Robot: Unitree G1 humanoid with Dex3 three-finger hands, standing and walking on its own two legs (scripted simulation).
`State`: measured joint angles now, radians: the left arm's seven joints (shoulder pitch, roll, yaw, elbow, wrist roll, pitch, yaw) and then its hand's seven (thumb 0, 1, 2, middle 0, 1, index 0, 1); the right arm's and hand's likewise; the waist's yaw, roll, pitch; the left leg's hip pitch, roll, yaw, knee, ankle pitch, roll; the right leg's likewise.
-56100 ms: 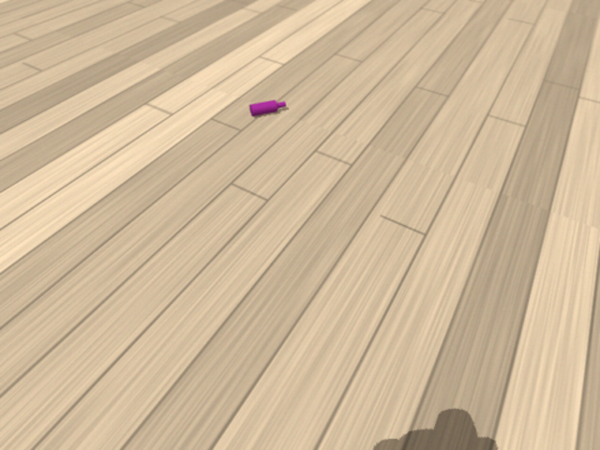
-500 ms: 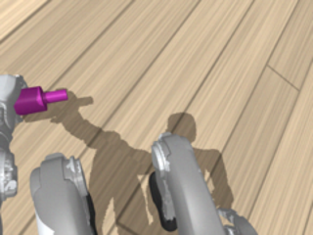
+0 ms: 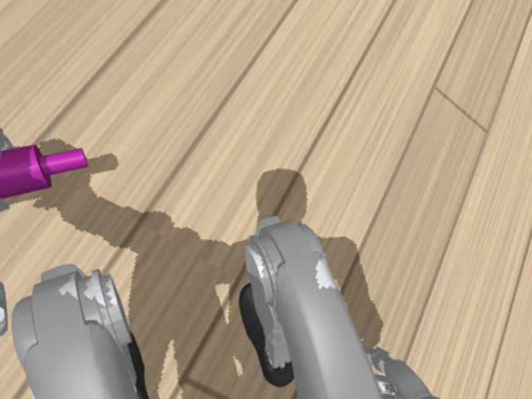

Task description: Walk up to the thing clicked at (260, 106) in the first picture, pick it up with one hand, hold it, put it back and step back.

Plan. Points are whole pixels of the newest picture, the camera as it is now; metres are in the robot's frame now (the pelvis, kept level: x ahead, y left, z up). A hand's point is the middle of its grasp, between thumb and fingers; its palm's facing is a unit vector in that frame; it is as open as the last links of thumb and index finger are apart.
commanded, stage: rest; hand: left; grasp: from above
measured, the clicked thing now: (7, 173) +0.46 +0.27 -0.22
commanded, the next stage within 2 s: open in 1.26 s
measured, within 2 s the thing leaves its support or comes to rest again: rests again in 1.28 s
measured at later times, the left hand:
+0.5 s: hand out of the picture +0.45 +0.29 -0.23, palm faces -0.44 -0.13 -0.89, open 9.4 cm
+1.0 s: hand out of the picture +0.45 +0.29 -0.25, palm faces -0.44 -0.14 -0.89, open 9.3 cm
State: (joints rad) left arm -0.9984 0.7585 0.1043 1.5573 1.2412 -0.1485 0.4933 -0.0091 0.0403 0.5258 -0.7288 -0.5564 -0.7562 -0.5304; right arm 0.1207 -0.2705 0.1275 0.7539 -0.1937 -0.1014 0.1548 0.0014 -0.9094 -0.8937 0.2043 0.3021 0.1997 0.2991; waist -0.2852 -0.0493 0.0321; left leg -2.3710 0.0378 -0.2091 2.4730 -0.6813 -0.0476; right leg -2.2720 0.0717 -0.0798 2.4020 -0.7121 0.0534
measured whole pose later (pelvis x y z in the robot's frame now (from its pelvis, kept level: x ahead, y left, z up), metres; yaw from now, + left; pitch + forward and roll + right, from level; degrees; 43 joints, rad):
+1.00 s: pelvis +0.00 +0.01 -0.01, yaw -4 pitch +28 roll -12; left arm -1.03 0.92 0.13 1.72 1.24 -0.17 0.61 0.00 0.11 0.33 -0.81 -0.36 -0.84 -0.33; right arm 0.10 -0.31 0.25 0.71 -0.27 -0.22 0.24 0.00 -0.91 -0.90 0.20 0.30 0.20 0.30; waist -0.36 -0.12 0.13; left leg -2.36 0.04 -0.28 2.54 -0.70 -0.03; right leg -2.23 0.10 -0.13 2.41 -0.70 0.08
